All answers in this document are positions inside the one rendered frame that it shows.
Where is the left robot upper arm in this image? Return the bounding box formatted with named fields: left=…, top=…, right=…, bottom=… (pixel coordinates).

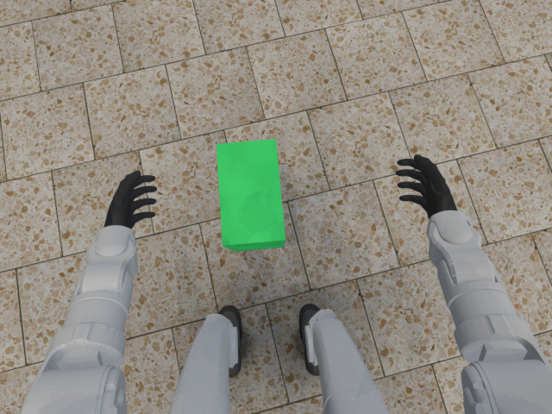
left=24, top=365, right=128, bottom=414

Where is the right robot forearm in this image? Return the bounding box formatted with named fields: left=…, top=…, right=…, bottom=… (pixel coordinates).
left=427, top=210, right=552, bottom=372

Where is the left robot foot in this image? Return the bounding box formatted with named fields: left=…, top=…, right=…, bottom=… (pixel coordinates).
left=219, top=305, right=242, bottom=378

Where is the left robot forearm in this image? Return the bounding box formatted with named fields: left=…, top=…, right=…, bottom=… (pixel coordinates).
left=19, top=225, right=138, bottom=414

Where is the robot right hand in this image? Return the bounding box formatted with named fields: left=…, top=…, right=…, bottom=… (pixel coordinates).
left=396, top=154, right=458, bottom=219

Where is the robot foot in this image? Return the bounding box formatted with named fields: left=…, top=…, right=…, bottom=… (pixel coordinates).
left=219, top=305, right=242, bottom=378
left=299, top=304, right=320, bottom=376

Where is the right robot upper arm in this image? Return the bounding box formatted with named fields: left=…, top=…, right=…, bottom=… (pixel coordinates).
left=461, top=360, right=552, bottom=414

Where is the right robot foot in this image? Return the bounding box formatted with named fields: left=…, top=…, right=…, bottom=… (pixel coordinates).
left=299, top=304, right=320, bottom=376

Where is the carton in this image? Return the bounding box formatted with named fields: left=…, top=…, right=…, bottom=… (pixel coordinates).
left=216, top=139, right=285, bottom=252

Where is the robot left hand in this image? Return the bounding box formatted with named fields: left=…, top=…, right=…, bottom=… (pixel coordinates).
left=104, top=170, right=157, bottom=229

